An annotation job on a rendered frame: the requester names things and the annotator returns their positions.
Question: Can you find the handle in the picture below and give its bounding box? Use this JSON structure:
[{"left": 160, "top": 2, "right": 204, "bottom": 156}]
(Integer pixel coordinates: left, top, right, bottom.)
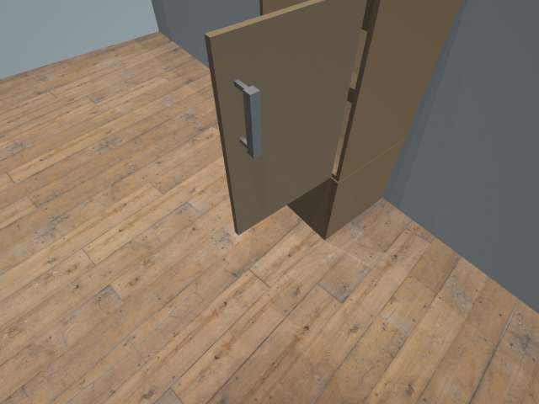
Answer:
[{"left": 234, "top": 79, "right": 262, "bottom": 159}]

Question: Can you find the cupboard door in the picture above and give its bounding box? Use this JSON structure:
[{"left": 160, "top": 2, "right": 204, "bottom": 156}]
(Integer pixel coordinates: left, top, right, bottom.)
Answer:
[{"left": 204, "top": 0, "right": 367, "bottom": 235}]

